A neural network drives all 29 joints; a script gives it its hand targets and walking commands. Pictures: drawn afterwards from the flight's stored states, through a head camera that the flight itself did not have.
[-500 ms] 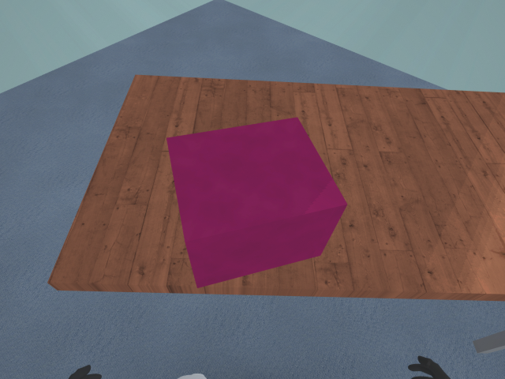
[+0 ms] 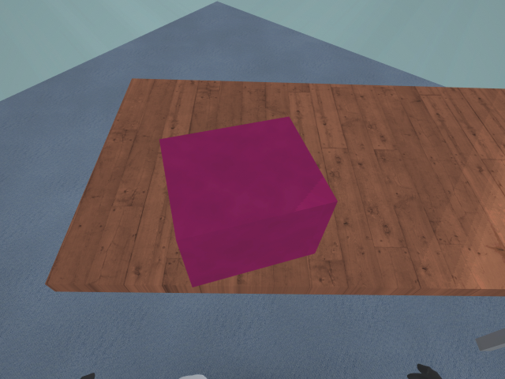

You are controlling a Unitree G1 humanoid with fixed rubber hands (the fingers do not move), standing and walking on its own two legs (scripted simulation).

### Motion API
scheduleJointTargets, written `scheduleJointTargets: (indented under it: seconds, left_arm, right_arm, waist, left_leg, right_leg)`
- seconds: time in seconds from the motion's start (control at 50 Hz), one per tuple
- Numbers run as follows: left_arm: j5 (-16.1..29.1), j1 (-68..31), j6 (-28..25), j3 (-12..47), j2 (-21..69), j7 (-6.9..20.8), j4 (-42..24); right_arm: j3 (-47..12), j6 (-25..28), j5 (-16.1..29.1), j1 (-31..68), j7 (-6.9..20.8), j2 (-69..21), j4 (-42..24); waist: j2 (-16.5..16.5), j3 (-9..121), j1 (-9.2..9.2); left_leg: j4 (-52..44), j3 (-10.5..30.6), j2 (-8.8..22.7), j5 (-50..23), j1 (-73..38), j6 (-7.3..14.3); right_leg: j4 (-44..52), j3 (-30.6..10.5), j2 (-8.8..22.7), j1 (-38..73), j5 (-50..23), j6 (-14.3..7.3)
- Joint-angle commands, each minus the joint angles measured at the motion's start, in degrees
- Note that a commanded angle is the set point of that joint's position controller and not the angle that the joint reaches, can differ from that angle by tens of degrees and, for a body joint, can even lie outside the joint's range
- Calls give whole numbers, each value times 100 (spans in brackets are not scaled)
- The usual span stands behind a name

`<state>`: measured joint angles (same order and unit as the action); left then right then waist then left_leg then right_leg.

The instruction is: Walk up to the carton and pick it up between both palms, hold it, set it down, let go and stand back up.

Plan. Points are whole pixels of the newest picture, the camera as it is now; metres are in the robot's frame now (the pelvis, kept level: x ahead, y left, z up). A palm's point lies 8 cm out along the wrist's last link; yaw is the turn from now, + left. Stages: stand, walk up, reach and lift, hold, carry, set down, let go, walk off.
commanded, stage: walk up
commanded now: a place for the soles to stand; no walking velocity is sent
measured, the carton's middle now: (241, 199) +0.39 +0.03 +0.04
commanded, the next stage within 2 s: reach and lift in 0.84 s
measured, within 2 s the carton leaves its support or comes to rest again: neither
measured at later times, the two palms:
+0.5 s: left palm out of the picture +0.06 +0.30 -0.12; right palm out of the picture +0.08 -0.30 -0.11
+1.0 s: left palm out of the picture +0.12 +0.30 -0.10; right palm out of the picture +0.12 -0.27 -0.10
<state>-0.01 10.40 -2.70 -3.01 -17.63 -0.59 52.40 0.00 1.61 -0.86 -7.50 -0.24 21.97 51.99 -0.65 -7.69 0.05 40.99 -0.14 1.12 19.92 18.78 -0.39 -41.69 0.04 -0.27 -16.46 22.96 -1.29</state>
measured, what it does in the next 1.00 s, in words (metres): stands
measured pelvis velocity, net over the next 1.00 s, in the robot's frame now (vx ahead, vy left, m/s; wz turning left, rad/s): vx -0.01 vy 0.01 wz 0.01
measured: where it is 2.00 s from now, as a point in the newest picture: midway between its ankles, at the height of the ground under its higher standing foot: outside the picture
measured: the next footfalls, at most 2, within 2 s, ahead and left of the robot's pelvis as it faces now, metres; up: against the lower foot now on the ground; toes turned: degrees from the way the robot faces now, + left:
none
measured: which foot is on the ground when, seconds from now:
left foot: down 0.00-1.00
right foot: down 0.00-1.00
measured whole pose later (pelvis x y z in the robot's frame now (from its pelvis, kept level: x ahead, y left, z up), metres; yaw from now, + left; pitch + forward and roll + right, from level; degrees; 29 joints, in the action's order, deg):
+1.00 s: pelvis -0.01 +0.01 +0.00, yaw +0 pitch -3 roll +0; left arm 0.0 5.7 19.6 -2.5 -18.5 -1.9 37.6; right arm 2.9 9.4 -5.3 -1.5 3.7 18.7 59.4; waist -0.7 -7.7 0.1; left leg 42.1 -0.1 0.1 19.6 19.4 0.3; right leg -42.5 0.0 0.7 -16.7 22.7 -1.3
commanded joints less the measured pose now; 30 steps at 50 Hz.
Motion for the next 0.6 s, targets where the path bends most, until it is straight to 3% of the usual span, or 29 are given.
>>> scheduleJointTargets:
  seconds: [0.0, 0.02, 0.04, 0.06, 0.08, 0.1, 0.12, 0.14, 0.16, 0.18, 0.2, 0.22, 0.24, 0.26, 0.3, 0.34, 0.36, 0.38, 0.46, 0.48, 0.5, 0.52, 0.54, 0.56, 0.58]
  left_arm:
    - [-96, -529, -105, -201, -1714, -83, -369]
    - [-50, -529, -59, -255, -1779, -97, -402]
    - [-24, -584, -37, -195, -1589, -69, -351]
    - [22, -475, -20, -163, -1507, -42, -212]
    - [-30, -402, -42, -160, -1541, -34, -227]
    - [-37, -475, -28, -191, -1520, -15, -228]
    - [-66, -312, -56, -166, -1511, -25, -97]
    - [-75, -549, -64, -162, -1602, -25, -109]
    - [-66, -507, -61, -218, -1598, -52, -99]
    - [-79, -340, -116, -244, -1748, -42, -175]
    - [-136, -248, -131, -259, -1753, -36, -135]
    - [-169, -329, -120, -260, -1784, -38, -109]
    - [-198, -88, -152, -267, -1795, -55, -78]
    - [-179, -238, -163, -281, -1894, -40, -99]
    - [-175, -60, -152, -274, -1965, -49, -108]
    - [-177, -298, -176, -258, -1814, -55, -97]
    - [-155, -354, -153, -274, -1748, -60, -108]
    - [-155, -213, -146, -230, -1668, -66, -112]
    - [-164, -129, -142, -301, -1877, -102, -93]
    - [-158, -125, -161, -260, -1727, -102, -124]
    - [-118, 25, -170, -288, -1908, -86, -75]
    - [-116, -132, -189, -213, -1784, -86, -120]
    - [-109, -199, -186, -211, -1862, -88, -124]
    - [-100, -203, -193, -245, -1814, -106, -65]
    - [-116, -46, -182, -219, -1796, -110, 3]
  right_arm:
    - [338, -18, 27, 285, -22, 1034, -200]
    - [407, -9, -19, 178, -29, 1111, -128]
    - [388, 27, 17, 177, -41, 1229, -93]
    - [376, 33, 30, 421, -20, 1170, -43]
    - [346, 15, 82, 405, -4, 1152, -72]
    - [331, 24, 47, 450, -2, 1203, -38]
    - [337, 3, 48, 580, 20, 1153, -108]
    - [321, -4, 17, 396, -8, 1111, 24]
    - [277, -12, 43, 461, 8, 1141, 71]
    - [372, -16, -88, 252, 56, 1238, 46]
    - [430, -30, -56, 346, 81, 1253, 44]
    - [406, -47, -65, 304, 85, 1183, 22]
    - [431, -95, -97, 455, 103, 1195, 14]
    - [399, -79, -75, 287, 114, 1095, -31]
    - [395, -47, -67, 171, 101, 1109, 110]
    - [408, 15, -72, 126, 119, 1095, 121]
    - [421, 38, -98, 128, 94, 1187, 206]
    - [404, 49, -86, 133, 112, 1223, 156]
    - [447, -8, -89, 196, 83, 1158, 154]
    - [377, -8, -71, 400, 79, 1102, 53]
    - [354, -26, -72, 379, 82, 1075, -52]
    - [388, -21, -77, 315, 106, 1058, -40]
    - [425, -39, -56, 217, 103, 1203, 1]
    - [387, -35, -14, 368, 93, 1194, -46]
    - [401, -28, -13, 369, 81, 1124, -77]
  waist:
    - [28, 767, 130]
    - [77, 874, 126]
    - [127, 947, 128]
    - [331, 674, -40]
    - [64, 956, -12]
    - [77, 864, -76]
    - [-11, 1017, -52]
    - [41, 863, 49]
    - [-60, 772, 26]
    - [125, 928, -5]
    - [208, 748, -6]
    - [-228, 633, 23]
    - [-109, 562, -48]
    - [-374, 467, -4]
    - [-7, 791, 20]
    - [-301, 770, 83]
    - [100, 841, 17]
    - [-78, 1093, 18]
    - [-37, 1053, 45]
    - [-158, 942, -61]
    - [-155, 1021, -58]
    - [65, 1048, -70]
    - [-156, 1055, 7]
    - [-60, 1009, -68]
    - [-334, 971, -105]
  left_leg:
    - [-667, 270, 281, -1219, -822, 373]
    - [-823, 314, 427, -1493, -983, 408]
    - [-1101, 666, 630, -1375, -991, 518]
    - [-1299, 822, 720, -1204, -597, 637]
    - [-1253, 740, 677, -1117, -655, 548]
    - [-1139, 805, 696, -1252, -548, 562]
    - [-923, 617, 492, -847, -683, 465]
    - [-1034, 546, 433, -989, -650, 436]
    - [-972, 612, 535, -1283, -647, 438]
    - [-990, 628, 381, -543, -765, 500]
    - [-957, 616, 330, -64, -493, 558]
    - [-983, 634, 317, 206, -335, 533]
    - [-689, 570, 264, 381, -183, 499]
    - [-543, 476, 103, 600, 41, 445]
    - [-660, 323, 101, 237, -504, 391]
    - [-885, 430, 232, -354, -710, 388]
    - [-1070, 616, 420, -680, -755, 494]
    - [-988, 726, 467, -735, -875, 621]
    - [-656, 521, 289, -987, -613, 538]
    - [-732, 540, 305, -880, -358, 572]
    - [-608, 407, 201, -898, -520, 552]
    - [-655, 368, 237, -924, -628, 456]
    - [-670, 476, 247, -1126, -751, 431]
    - [-643, 598, 316, -1249, -667, 526]
    - [-672, 582, 321, -1018, -544, 546]
  right_leg:
    - [1232, -1391, 914, -252, -2057, -584]
    - [1118, -1016, 824, -358, -1771, -436]
    - [1050, -911, 527, -280, -1577, -321]
    - [1128, -778, 448, -69, -1223, -265]
    - [1303, -954, 517, 187, -1152, -290]
    - [1310, -818, 502, 179, -1232, -238]
    - [1579, -1136, 697, 84, -1251, -208]
    - [1564, -1183, 725, 106, -1287, -294]
    - [1429, -1080, 685, -30, -1486, -353]
    - [1517, -1084, 591, -173, -451, -389]
    - [1460, -1116, 589, -71, -133, -426]
    - [1642, -1159, 658, -161, 262, -350]
    - [1897, -1589, 712, -177, 690, -491]
    - [2115, -1908, 941, -166, 955, -630]
    - [2016, -1816, 1017, -158, 538, -650]
    - [1625, -1445, 840, -300, -540, -498]
    - [1401, -1032, 613, -210, -704, -321]
    - [1309, -1022, 485, -98, -839, -303]
    - [1396, -1069, 654, 101, -972, -374]
    - [1406, -1224, 755, 293, -1021, -468]
    - [1389, -1304, 820, 141, -1062, -525]
    - [1353, -1400, 963, 14, -995, -574]
    - [1366, -1353, 866, 2, -1225, -504]
    - [1403, -1323, 754, 50, -1409, -375]
    - [1403, -1137, 691, 174, -1531, -351]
